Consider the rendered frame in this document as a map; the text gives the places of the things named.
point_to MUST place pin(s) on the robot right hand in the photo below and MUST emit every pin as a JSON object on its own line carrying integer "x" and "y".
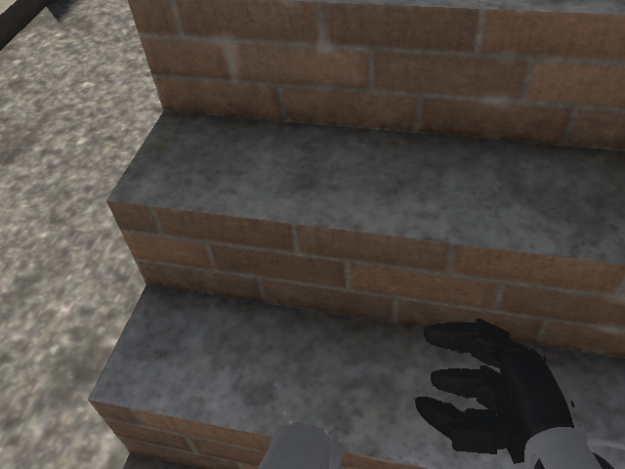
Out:
{"x": 525, "y": 395}

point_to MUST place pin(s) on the robot left thigh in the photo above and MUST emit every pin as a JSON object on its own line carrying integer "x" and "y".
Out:
{"x": 303, "y": 446}

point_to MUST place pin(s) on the right robot forearm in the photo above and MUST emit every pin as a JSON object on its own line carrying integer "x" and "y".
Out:
{"x": 562, "y": 448}

